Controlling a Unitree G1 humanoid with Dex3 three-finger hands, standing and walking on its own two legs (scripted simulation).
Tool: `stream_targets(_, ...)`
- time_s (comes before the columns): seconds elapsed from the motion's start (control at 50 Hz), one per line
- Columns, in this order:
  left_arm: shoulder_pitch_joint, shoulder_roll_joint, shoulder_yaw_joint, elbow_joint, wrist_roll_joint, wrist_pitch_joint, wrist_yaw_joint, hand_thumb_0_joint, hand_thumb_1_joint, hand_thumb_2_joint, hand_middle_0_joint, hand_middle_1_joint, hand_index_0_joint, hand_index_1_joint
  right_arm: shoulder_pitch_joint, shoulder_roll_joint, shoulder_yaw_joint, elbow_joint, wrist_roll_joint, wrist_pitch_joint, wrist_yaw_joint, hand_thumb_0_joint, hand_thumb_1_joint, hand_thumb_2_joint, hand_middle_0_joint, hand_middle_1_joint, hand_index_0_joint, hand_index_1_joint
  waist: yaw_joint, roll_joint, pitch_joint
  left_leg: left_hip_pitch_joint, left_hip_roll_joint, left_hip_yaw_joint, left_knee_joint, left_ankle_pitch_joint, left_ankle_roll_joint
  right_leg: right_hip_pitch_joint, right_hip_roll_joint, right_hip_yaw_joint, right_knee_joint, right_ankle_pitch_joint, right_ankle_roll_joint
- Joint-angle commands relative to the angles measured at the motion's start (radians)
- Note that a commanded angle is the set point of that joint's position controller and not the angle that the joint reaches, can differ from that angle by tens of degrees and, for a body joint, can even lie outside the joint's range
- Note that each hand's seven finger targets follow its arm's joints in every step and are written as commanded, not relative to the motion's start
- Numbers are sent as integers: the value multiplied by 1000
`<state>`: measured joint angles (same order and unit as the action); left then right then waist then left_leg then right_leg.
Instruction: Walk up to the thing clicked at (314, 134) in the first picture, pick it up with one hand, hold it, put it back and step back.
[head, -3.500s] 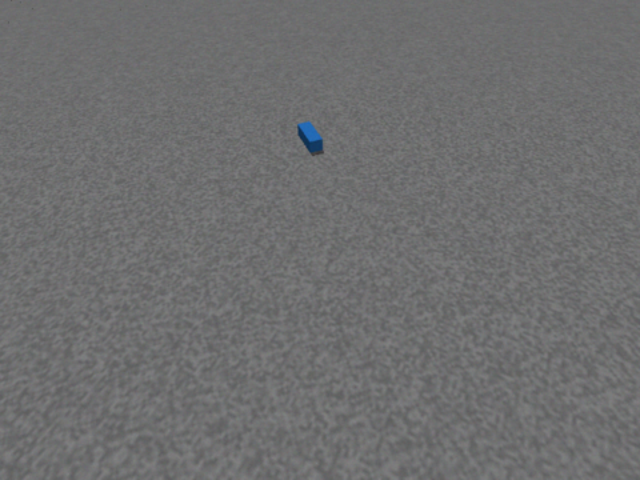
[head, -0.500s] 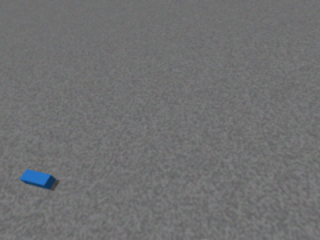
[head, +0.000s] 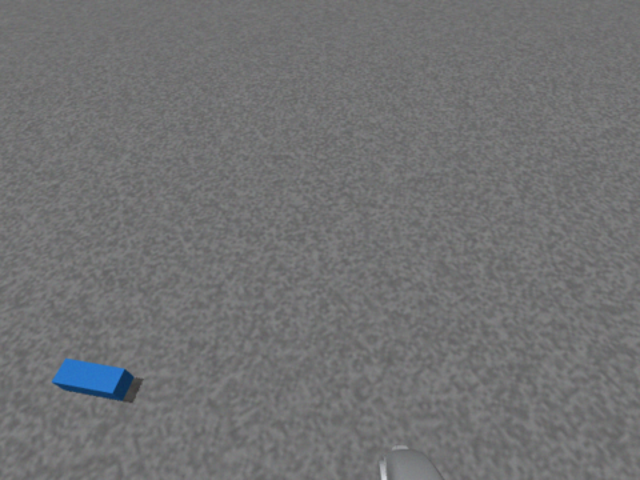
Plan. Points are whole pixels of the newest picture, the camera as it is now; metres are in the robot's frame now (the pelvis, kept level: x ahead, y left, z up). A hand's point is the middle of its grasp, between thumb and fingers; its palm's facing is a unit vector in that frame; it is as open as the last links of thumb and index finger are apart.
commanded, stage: walk up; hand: left
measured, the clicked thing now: (94, 379) +0.54 +0.71 -0.71
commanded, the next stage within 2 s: none
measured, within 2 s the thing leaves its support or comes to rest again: neither
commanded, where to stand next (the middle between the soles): +0.11 +0.60 m, yaw -12 degrees
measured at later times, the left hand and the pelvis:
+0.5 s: hand out of the picture +0.12 +0.57 -0.12, palm faces -0.05 -0.76 -0.64, open 7.4 cm; pelvis +0.03 +0.22 -0.03, yaw -3 degrees
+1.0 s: hand out of the picture +0.14 +0.72 -0.11, palm faces -0.09 -0.80 -0.59, open 7.4 cm; pelvis +0.05 +0.42 -0.01, yaw -5 degrees
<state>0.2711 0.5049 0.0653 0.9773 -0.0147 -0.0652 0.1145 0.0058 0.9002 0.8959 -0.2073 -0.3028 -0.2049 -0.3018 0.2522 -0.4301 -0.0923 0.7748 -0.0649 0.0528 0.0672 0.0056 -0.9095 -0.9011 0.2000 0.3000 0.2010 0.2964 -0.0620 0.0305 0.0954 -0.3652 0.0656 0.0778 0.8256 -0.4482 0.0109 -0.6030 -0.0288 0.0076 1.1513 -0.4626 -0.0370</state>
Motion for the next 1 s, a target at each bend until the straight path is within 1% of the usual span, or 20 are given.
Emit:
stream_targets(0.0, 78, 156, 37, -56, -9, -34, 4, 0, 900, 900, -200, -300, -200, -300, -35, -230, -65, -117, -12, -14, -22, 0, -900, -900, 200, 300, 200, 300, -4, 208, -78, 191, 176, -195, -263, 698, 229, 6, -7, -103, -194, 37, 9)
stream_targets(0.08, 323, 198, 76, -24, 9, -28, 22, 0, 900, 900, -200, -300, -200, -300, -122, -184, -46, -183, 4, 2, -11, 0, -900, -900, 200, 300, 200, 300, 162, 28, -174, -57, 80, -62, 15, 552, 104, 543, -27, -39, -650, 380, -18)
stream_targets(0.12, 298, 306, 102, -105, 35, -24, 40, 0, 900, 900, -200, -300, -200, -300, 49, -147, -31, -167, 11, 17, -14, 0, -900, -900, 200, 300, 200, 300, 115, -99, -272, -353, -28, -150, 380, -145, -13, 752, -417, 578, -752, 191, -161)
stream_targets(0.14, 207, 311, 99, -136, 22, -18, 43, 0, 900, 900, -200, -300, -200, -300, 37, -230, -64, -156, 6, 34, -29, 0, -900, -900, 200, 300, 200, 300, 112, 7, -240, -336, -26, -218, 507, -150, -13, 590, -490, 668, -810, 61, -255)
stream_targets(0.16, 131, 300, 97, -163, 19, -21, 42, 0, 900, 900, -200, -300, -200, -300, 19, -253, -75, -149, 0, 36, -34, 0, -900, -900, 200, 300, 200, 300, 93, 28, -168, -344, 3, -245, 568, -108, -15, 472, -475, 628, -822, -2, -291)
stream_targets(0.24, 29, 255, 95, -186, 37, -27, 16, 0, 900, 900, -200, -300, -200, -300, 78, -253, -90, -102, -4, 44, -1, 0, -900, -900, 200, 300, 200, 300, 34, -99, -52, -272, 9, -249, 533, 25, -13, 217, -295, 278, -756, -49, -182)
stream_targets(0.38, 27, 339, 131, -193, 67, -28, 0, 0, 900, 900, -200, -300, -200, -300, 10, -229, -100, -129, -6, 47, 41, 0, -900, -900, 200, 300, 200, 300, 63, -239, -77, -120, 31, -77, 190, -67, -8, 65, -234, 169, -669, -146, -173)
stream_targets(0.44, -56, 306, 113, -195, 65, -11, 3, 0, 900, 900, -200, -300, -200, -300, 199, -242, -120, -60, -6, 35, 34, 0, -900, -900, 200, 300, 200, 300, -50, -100, -134, 157, -31, -3, -26, -15, 12, -104, -170, 64, -467, -169, -99)
stream_targets(0.46, -34, 227, 91, -185, 64, -4, 7, 0, 900, 900, -200, -300, -200, -300, 274, -268, -128, -45, -23, 27, 27, 0, -900, -900, 200, 300, 200, 300, -103, 84, -131, 217, -33, -93, -174, -109, 33, -199, -58, 7, -203, -193, -59)
stream_targets(0.48, -73, 135, 62, -211, 37, -1, 19, 0, 900, 900, -200, -300, -200, -300, 221, -399, -138, -88, -25, 16, 14, 0, -900, -900, 200, 300, 200, 300, -110, 411, -53, 71, 225, -620, -477, -273, 131, -368, 145, -60, 78, -247, -3)
stream_targets(0.5, -121, 179, 61, -202, 37, -11, 42, 0, 900, 900, -200, -300, -200, -300, 48, -447, -136, -107, 0, 8, -2, 0, -900, -900, 200, 300, 200, 300, -58, 377, 37, -122, 296, -796, -603, -359, 232, -270, 58, 80, 161, -191, -32)
stream_targets(0.54, -23, 203, 65, -113, 8, -13, 31, 0, 900, 900, -200, -300, -200, -300, -7, -314, -104, -138, -15, 0, -17, 0, -900, -900, 200, 300, 200, 300, -18, 110, 45, -44, 199, -529, -434, -141, 155, -272, 41, 96, 142, -49, -13)
stream_targets(0.6, 95, 211, 60, -52, -1, -15, 14, 0, 900, 900, -200, -300, -200, -300, -34, -272, -94, -150, -7, -8, -20, 0, -900, -900, 200, 300, 200, 300, 10, 220, -50, 93, 147, -355, -300, 269, 181, -117, 10, -14, 13, -13, 3)
stream_targets(0.66, 71, 165, 47, -88, -5, -13, 11, 0, 900, 900, -200, -300, -200, -300, 28, -235, -82, -160, -17, 1, -22, 0, -900, -900, 200, 300, 200, 300, -8, 223, -63, 117, 154, -295, -275, 521, 194, 13, 10, -64, -165, -8, 6)
stream_targets(0.72, 212, 149, 54, -86, -5, -17, 15, 0, 900, 900, -200, -300, -200, -300, -53, -212, -70, -210, -13, 21, -15, 0, -900, -900, 200, 300, 200, 300, 98, 142, -93, -22, 109, -201, -154, 591, 139, 323, 0, -73, -486, 219, -19)
stream_targets(0.74, 291, 188, 74, -81, 6, -18, 23, 0, 900, 900, -200, -300, -200, -300, -45, -176, -61, -225, -4, 19, -13, 0, -900, -900, 200, 300, 200, 300, 142, 44, -143, -81, 61, -157, -3, 559, 77, 489, -37, -3, -643, 290, -32)
stream_targets(0.78, 253, 283, 101, -163, 34, -14, 35, 0, 900, 900, -200, -300, -200, -300, 70, -157, -59, -221, 0, 23, -16, 0, -900, -900, 200, 300, 200, 300, 102, -104, -212, -408, -50, -174, 404, -143, -56, 697, -437, 586, -707, 270, -223)
stream_targets(0.8, 176, 299, 104, -185, 27, -12, 42, 0, 900, 900, -200, -300, -200, -300, 44, -223, -86, -220, -12, 39, -37, 0, -900, -900, 200, 300, 200, 300, 97, -36, -209, -387, -35, -259, 537, -180, -33, 531, -540, 700, -759, 255, -324)
stream_targets(0.88, 65, 240, 94, -211, 30, -25, 27, 0, 900, 900, -200, -300, -200, -300, 56, -239, -101, -175, -2, 39, -16, 0, -900, -900, 200, 300, 200, 300, 46, -66, -82, -310, -27, -284, 575, 4, -18, 289, -310, 291, -660, 238, -205)
stream_targets(0.98, 26, 296, 115, -218, 54, -22, 13, 0, 900, 900, -200, -300, -200, -300, 15, -212, -98, -176, 2, 52, 15, 0, -900, -900, 200, 300, 200, 300, 47, -203, -59, -205, 28, -147, 326, -8, -26, 160, -233, 135, -630, 49, -173)
